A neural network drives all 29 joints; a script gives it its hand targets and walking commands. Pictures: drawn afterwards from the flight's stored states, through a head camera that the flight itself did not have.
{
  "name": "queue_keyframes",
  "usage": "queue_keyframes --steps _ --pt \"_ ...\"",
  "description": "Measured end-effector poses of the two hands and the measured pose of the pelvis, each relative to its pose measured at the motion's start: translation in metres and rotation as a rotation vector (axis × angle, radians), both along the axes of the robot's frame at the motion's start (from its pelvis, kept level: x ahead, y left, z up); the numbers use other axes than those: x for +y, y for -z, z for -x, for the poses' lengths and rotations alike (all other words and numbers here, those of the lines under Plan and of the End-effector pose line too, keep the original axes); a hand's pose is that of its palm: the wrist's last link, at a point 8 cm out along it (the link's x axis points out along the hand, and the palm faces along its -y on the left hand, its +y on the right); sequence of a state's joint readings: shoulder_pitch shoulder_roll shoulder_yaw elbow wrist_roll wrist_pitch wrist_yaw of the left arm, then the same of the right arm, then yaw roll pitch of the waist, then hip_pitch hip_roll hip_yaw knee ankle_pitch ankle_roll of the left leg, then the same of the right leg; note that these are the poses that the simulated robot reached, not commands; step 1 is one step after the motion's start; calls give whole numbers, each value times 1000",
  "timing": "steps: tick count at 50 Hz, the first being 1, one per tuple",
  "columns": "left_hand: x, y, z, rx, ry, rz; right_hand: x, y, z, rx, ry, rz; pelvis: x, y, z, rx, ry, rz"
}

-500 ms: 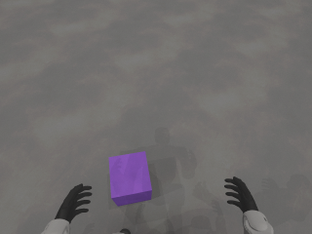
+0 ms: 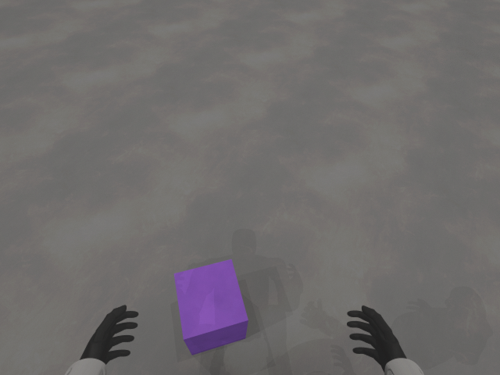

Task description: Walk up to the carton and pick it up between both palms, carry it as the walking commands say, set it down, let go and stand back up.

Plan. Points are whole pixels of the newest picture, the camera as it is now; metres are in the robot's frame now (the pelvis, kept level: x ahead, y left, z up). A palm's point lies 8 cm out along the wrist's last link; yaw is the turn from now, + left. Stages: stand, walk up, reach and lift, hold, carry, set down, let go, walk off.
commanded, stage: let go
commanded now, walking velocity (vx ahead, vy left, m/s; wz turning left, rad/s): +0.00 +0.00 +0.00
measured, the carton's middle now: (211, 307) +0.40 +0.11 -0.65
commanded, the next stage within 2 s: stand in 0.08 s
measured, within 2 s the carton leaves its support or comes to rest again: neither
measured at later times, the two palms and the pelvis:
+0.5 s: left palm out of the picture +0.09 +0.25 -0.12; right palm (408, 373) +0.14 -0.28 -0.13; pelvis +0.05 -0.03 -0.02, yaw +8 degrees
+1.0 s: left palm out of the picture -0.02 +0.24 -0.15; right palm out of the picture +0.12 -0.26 -0.14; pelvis +0.03 -0.02 -0.02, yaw +13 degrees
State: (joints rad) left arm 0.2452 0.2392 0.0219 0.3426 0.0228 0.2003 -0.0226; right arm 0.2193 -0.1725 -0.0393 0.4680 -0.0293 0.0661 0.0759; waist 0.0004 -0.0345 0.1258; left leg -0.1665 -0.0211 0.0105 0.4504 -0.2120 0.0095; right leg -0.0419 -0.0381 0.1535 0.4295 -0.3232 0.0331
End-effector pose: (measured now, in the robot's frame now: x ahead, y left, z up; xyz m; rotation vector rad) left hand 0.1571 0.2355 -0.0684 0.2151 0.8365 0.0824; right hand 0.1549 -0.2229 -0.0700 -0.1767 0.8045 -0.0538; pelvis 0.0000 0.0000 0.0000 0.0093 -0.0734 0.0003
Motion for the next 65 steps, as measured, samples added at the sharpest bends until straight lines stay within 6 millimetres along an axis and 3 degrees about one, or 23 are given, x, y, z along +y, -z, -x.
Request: queue_keyframes --steps 7,10,14,18,27,34,42,53,60,65 --pt "-8 2 5 36 -44 -15 -15 5 -3 7 16 3 -8 2 -5 -23 -6 -4" --pt "-6 7 8 -13 -35 -44 -30 15 5 49 -10 75 -15 5 -11 31 -51 -8" --pt "5 18 25 -15 -98 -76 -55 30 23 168 -18 135 -23 8 -24 89 -75 -14" --pt "11 32 45 52 -160 -87 -65 40 28 234 -23 143 -26 11 -37 130 -105 -11" --pt "8 50 74 151 -273 -73 -46 63 11 280 -74 111 -26 18 -56 157 -155 5" --pt "4 64 99 218 -317 -51 -33 69 4 286 -89 113 -23 22 -56 154 -183 16" --pt "8 74 141 312 -363 -51 -35 70 16 323 -100 154 -20 25 -44 140 -207 29" --pt "9 79 187 412 -401 -34 -33 68 47 402 -104 170 -17 21 -29 126 -235 38" --pt "-4 75 217 469 -436 -23 -33 70 55 433 -120 154 -22 16 -25 116 -247 36" --pt "-13 78 227 494 -453 -2 -32 72 54 432 -119 153 -22 17 -26 101 -254 32"
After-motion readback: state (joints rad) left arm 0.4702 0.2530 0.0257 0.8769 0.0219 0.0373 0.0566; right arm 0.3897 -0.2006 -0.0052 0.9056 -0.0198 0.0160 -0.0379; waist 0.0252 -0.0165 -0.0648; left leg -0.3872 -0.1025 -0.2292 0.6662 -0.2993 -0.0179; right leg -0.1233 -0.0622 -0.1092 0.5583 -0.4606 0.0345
